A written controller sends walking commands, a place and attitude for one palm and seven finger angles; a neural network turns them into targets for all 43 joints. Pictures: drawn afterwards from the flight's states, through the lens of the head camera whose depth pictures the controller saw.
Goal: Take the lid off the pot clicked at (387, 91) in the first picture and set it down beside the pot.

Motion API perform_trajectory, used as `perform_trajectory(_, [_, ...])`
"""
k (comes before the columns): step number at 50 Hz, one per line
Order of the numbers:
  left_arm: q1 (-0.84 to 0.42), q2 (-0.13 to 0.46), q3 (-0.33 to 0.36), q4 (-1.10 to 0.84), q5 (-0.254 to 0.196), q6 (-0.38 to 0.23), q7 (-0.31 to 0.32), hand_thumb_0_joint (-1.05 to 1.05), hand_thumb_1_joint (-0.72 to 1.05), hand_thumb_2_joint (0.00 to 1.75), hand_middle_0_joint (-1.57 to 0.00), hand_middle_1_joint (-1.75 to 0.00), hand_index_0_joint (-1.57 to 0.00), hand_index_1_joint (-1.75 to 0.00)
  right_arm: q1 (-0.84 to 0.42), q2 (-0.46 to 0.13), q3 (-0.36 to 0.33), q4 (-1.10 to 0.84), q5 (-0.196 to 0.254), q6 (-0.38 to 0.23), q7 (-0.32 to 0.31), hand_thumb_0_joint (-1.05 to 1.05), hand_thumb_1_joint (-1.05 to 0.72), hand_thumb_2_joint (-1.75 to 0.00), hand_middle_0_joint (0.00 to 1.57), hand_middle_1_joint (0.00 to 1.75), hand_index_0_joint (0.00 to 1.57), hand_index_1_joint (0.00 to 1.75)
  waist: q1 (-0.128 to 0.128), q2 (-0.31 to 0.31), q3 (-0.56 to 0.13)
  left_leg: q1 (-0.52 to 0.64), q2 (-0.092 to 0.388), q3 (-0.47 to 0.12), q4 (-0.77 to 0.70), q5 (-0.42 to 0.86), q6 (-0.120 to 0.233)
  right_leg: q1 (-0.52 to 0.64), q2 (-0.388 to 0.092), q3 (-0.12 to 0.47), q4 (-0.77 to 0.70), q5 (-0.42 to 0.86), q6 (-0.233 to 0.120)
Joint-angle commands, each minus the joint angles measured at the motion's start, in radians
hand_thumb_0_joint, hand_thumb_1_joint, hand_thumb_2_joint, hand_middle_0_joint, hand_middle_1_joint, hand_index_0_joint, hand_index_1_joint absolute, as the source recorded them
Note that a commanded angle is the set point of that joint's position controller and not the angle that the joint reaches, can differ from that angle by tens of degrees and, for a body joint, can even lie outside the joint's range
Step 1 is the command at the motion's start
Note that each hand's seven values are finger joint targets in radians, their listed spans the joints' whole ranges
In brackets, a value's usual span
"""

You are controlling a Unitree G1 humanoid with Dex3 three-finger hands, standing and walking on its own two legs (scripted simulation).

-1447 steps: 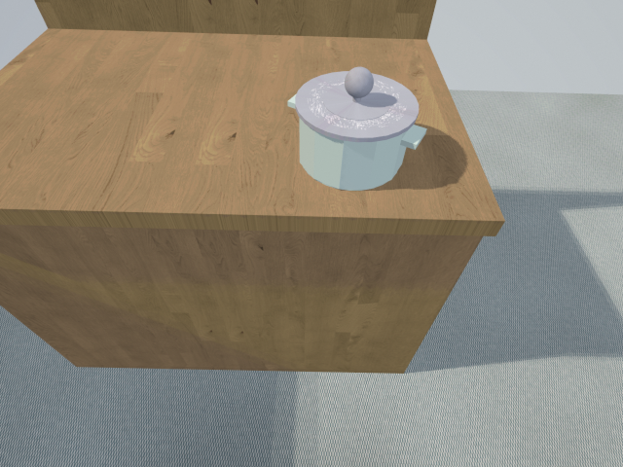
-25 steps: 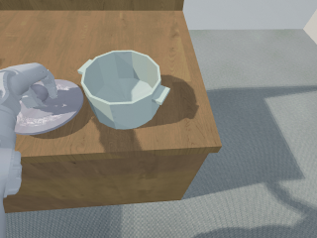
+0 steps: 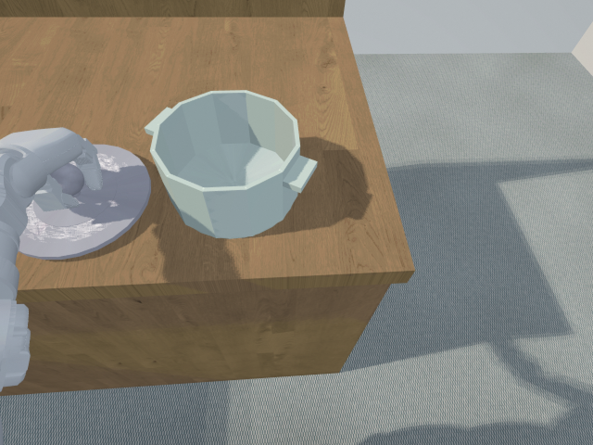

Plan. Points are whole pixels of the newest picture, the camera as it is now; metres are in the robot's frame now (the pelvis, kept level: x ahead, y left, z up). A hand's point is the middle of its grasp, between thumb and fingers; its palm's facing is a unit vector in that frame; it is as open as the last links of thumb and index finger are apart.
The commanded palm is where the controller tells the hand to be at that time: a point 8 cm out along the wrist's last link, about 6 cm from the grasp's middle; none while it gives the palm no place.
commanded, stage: open the fingers wide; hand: left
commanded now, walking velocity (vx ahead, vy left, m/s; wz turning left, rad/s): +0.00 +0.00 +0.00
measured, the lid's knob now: (64, 179) +0.46 +0.32 +0.08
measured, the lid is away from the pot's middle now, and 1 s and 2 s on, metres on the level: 0.23 0.23 0.23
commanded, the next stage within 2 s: raise the empty hand in 0.76 s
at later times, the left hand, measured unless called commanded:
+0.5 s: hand (53, 181) +0.44 +0.32 +0.09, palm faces -0.40 -0.09 -0.91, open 9.7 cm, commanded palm +0.46 +0.32 +0.16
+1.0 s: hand (53, 175) +0.45 +0.31 +0.10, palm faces -0.38 -0.07 -0.92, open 11.0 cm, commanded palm +0.45 +0.31 +0.17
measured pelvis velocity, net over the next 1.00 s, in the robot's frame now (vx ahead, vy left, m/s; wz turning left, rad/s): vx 0.00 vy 0.01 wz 0.00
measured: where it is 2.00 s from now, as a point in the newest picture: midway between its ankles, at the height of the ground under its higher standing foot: outside the picture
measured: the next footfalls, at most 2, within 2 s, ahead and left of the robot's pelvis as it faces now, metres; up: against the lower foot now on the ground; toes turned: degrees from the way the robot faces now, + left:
none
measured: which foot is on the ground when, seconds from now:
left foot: down 0.00-1.00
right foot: down 0.00-1.00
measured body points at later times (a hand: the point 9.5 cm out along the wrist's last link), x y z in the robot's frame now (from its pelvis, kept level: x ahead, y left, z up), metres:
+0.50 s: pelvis +0.00 +0.01 +0.00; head +0.07 +0.01 +0.44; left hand +0.46 +0.32 +0.15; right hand +0.04 -0.27 -0.12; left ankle -0.02 +0.06 -0.73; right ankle +0.00 -0.14 -0.73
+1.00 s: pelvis +0.00 +0.01 +0.00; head +0.07 +0.02 +0.44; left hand +0.46 +0.32 +0.15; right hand +0.05 -0.26 -0.12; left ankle -0.02 +0.06 -0.73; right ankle +0.00 -0.14 -0.73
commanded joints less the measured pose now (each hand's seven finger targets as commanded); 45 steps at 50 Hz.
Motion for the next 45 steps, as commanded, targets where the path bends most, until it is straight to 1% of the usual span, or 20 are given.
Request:
perform_trajectory(1, [-0.504,0.351,0.097,-0.213,-0.025,0.006,0.033,0.0,0.45,0.72,-0.69,-0.93,-0.69,-0.94,0.064,-0.175,-0.063,-0.078,-0.007,-0.018,-0.023,0.0,-0.9,-0.9,0.2,0.3,0.2,0.3,-0.016,0.072,-0.417,0.338,0.037,-0.042,-0.026,0.452,0.0,0.061,0.03,-0.038,-0.022,0.241,-0.064])
perform_trajectory(3, [-0.527,0.388,0.119,-0.236,-0.037,-0.003,0.03,0.0,0.41,0.72,-0.66,-0.92,-0.66,-0.93,0.06,-0.178,-0.058,-0.078,-0.004,-0.018,-0.031,0.0,-0.9,-0.9,0.2,0.3,0.2,0.3,-0.014,0.087,-0.424,0.335,0.037,-0.039,-0.029,0.467,0.003,0.078,0.025,-0.038,-0.018,0.262,-0.067])
perform_trajectory(6, [-0.517,0.309,0.055,-0.184,-0.039,0.005,0.02,0.0,0.34,0.72,-0.62,-0.91,-0.62,-0.91,0.061,-0.172,-0.056,-0.069,-0.002,-0.021,-0.034,0.0,-0.9,-0.9,0.2,0.3,0.2,0.3,-0.029,0.09,-0.37,0.327,0.038,-0.041,-0.027,0.435,0.0,0.023,0.03,-0.044,-0.021,0.226,-0.064])
perform_trajectory(9, [-0.525,0.389,0.116,-0.222,-0.023,-0.007,0.028,0.0,0.27,0.71,-0.57,-0.89,-0.57,-0.9,0.059,-0.179,-0.056,-0.074,-0.005,-0.019,-0.032,0.0,-0.9,-0.9,0.2,0.3,0.2,0.3,-0.009,0.111,-0.399,0.331,0.038,-0.048,-0.022,0.472,-0.008,0.041,0.029,-0.044,-0.01,0.236,-0.069])
perform_trajectory(10, [-0.524,0.347,0.086,-0.228,-0.022,-0.007,0.027,0.0,0.25,0.71,-0.56,-0.89,-0.56,-0.89,0.057,-0.17,-0.057,-0.078,-0.006,-0.021,-0.032,0.0,-0.9,-0.9,0.2,0.3,0.2,0.3,-0.014,0.126,-0.409,0.352,0.039,-0.048,-0.019,0.501,-0.012,0.035,0.03,-0.044,-0.009,0.245,-0.069])
perform_trajectory(13, [-0.45,0.344,0.098,-0.173,-0.023,-0.011,0.027,0.0,0.19,0.71,-0.51,-0.87,-0.52,-0.88,0.061,-0.171,-0.057,-0.082,-0.008,-0.018,-0.026,0.0,-0.9,-0.9,0.2,0.3,0.2,0.3,-0.008,0.115,-0.386,0.331,0.039,-0.049,-0.008,0.547,-0.019,0.028,0.032,-0.047,-0.003,0.259,-0.07])
perform_trajectory(14, [-0.446,0.347,0.099,-0.142,-0.024,-0.006,0.025,0.0,0.16,0.71,-0.5,-0.87,-0.5,-0.87,0.062,-0.173,-0.055,-0.075,-0.007,-0.014,-0.024,0.0,-0.9,-0.9,0.2,0.3,0.2,0.3,-0.01,0.073,-0.358,0.298,0.039,-0.047,-0.01,0.492,-0.013,0.025,0.033,-0.047,-0.005,0.241,-0.066])
perform_trajectory(18, [-0.498,0.299,0.054,-0.213,-0.027,-0.002,0.018,0.0,0.07,0.72,-0.45,-0.83,-0.45,-0.84,0.061,-0.176,-0.065,-0.082,-0.005,-0.011,-0.015,0.0,-0.9,-0.9,0.2,0.3,0.2,0.3,-0.013,0.125,-0.385,0.357,0.046,-0.059,-0.015,0.525,-0.024,-0.005,0.031,-0.051,-0.008,0.225,-0.071])
perform_trajectory(21, [-0.475,0.344,0.104,-0.245,-0.029,-0.013,0.017,0.0,0.0,0.72,-0.41,-0.81,-0.41,-0.81,0.063,-0.17,-0.066,-0.091,-0.01,-0.004,-0.014,0.0,-0.9,-0.9,0.2,0.3,0.2,0.3,-0.004,0.123,-0.452,0.385,0.043,-0.065,-0.003,0.593,-0.027,0.032,0.036,-0.048,0.0,0.257,-0.068])
perform_trajectory(23, [-0.414,0.339,0.11,-0.174,-0.038,-0.015,0.016,0.0,-0.05,0.73,-0.38,-0.8,-0.38,-0.8,0.069,-0.173,-0.064,-0.089,-0.01,-0.003,-0.013,0.0,-0.9,-0.9,0.2,0.3,0.2,0.3,-0.006,0.079,-0.416,0.345,0.042,-0.058,-0.002,0.583,-0.022,0.032,0.034,-0.048,-0.002,0.264,-0.066])
perform_trajectory(25, [-0.412,0.326,0.091,-0.124,-0.04,-0.001,0.015,0.0,-0.06,0.74,-0.39,-0.79,-0.39,-0.79,0.068,-0.174,-0.06,-0.082,-0.006,0.003,-0.009,0.0,-0.9,-0.9,0.2,0.3,0.2,0.3,-0.009,0.033,-0.354,0.279,0.038,-0.047,-0.016,0.482,-0.012,0.028,0.035,-0.049,-0.007,0.236,-0.064])
perform_trajectory(27, [-0.459,0.307,0.062,-0.142,-0.03,0.009,0.017,0.0,-0.06,0.75,-0.39,-0.78,-0.39,-0.78,0.065,-0.178,-0.06,-0.08,-0.002,0.004,-0.008,0.0,-0.9,-0.9,0.2,0.3,0.2,0.3,-0.013,0.045,-0.326,0.273,0.04,-0.051,-0.031,0.424,-0.014,0.002,0.034,-0.051,-0.012,0.199,-0.068])
perform_trajectory(31, [-0.522,0.346,0.097,-0.284,-0.016,-0.014,0.026,0.0,-0.07,0.76,-0.4,-0.77,-0.4,-0.77,0.069,-0.171,-0.068,-0.091,-0.01,0.001,-0.01,0.0,-0.9,-0.9,0.2,0.3,0.2,0.3,-0.006,0.153,-0.453,0.422,0.051,-0.08,-0.006,0.606,-0.04,-0.001,0.039,-0.05,-0.001,0.231,-0.071])
perform_trajectory(33, [-0.451,0.36,0.122,-0.198,-0.031,-0.018,0.026,0.0,-0.07,0.76,-0.4,-0.77,-0.4,-0.77,0.077,-0.172,-0.063,-0.09,-0.011,-0.001,-0.012,0.0,-0.9,-0.9,0.2,0.3,0.2,0.3,-0.006,0.105,-0.421,0.375,0.048,-0.072,-0.006,0.593,-0.034,0.012,0.036,-0.05,-0.003,0.238,-0.069])
perform_trajectory(36, [-0.464,0.309,0.07,-0.133,-0.035,0.006,0.024,0.0,-0.07,0.77,-0.4,-0.76,-0.4,-0.76,0.077,-0.175,-0.059,-0.077,-0.005,0.002,-0.008,0.0,-0.9,-0.9,0.2,0.3,0.2,0.3,-0.015,0.05,-0.342,0.297,0.045,-0.064,-0.031,0.457,-0.023,-0.007,0.035,-0.052,-0.011,0.195,-0.067])
perform_trajectory(37, [-0.488,0.294,0.052,-0.157,-0.03,0.011,0.025,0.0,-0.07,0.78,-0.41,-0.75,-0.41,-0.75,0.073,-0.175,-0.06,-0.08,-0.005,0.001,-0.005,0.0,-0.9,-0.9,0.2,0.3,0.2,0.3,-0.014,0.067,-0.345,0.306,0.047,-0.068,-0.037,0.44,-0.026,-0.015,0.035,-0.054,-0.013,0.18,-0.069])
perform_trajectory(39, [-0.528,0.297,0.057,-0.258,-0.017,0.0,0.031,0.0,-0.08,0.78,-0.41,-0.75,-0.41,-0.75,0.069,-0.17,-0.068,-0.091,-0.013,0.0,-0.002,0.0,-0.9,-0.9,0.2,0.3,0.2,0.3,-0.008,0.148,-0.417,0.4,0.051,-0.084,-0.019,0.575,-0.042,-0.022,0.037,-0.053,-0.005,0.209,-0.073])
perform_trajectory(41, [-0.49,0.315,0.09,-0.279,-0.02,-0.011,0.033,0.0,-0.08,0.78,-0.41,-0.74,-0.41,-0.74,0.072,-0.166,-0.071,-0.098,-0.017,0.0,0.0,0.0,-0.9,-0.9,0.2,0.3,0.2,0.3,-0.002,0.148,-0.462,0.44,0.054,-0.089,-0.003,0.665,-0.05,-0.006,0.04,-0.051,-0.003,0.239,-0.07])
perform_trajectory(43, [-0.413,0.335,0.121,-0.212,-0.035,-0.014,0.033,0.0,-0.08,0.79,-0.41,-0.74,-0.41,-0.74,0.073,-0.167,-0.068,-0.101,-0.015,0.002,0.001,0.0,-0.9,-0.9,0.2,0.3,0.2,0.3,-0.001,0.101,-0.435,0.399,0.05,-0.082,-0.002,0.662,-0.042,0.014,0.037,-0.049,-0.004,0.259,-0.068])
perform_trajectory(45, [-0.473,0.28,0.063,-0.208,-0.045,0.003,0.027,0.0,-0.08,0.79,-0.41,-0.74,-0.41,-0.74,0.064,-0.167,-0.065,-0.089,-0.011,0.009,0.003,0.0,-0.9,-0.9,0.2,0.3,0.2,0.3,-0.012,0.078,-0.377,0.355,0.052,-0.078,-0.028,0.551,-0.036,-0.002,0.035,-0.053,-0.015,0.22,-0.066])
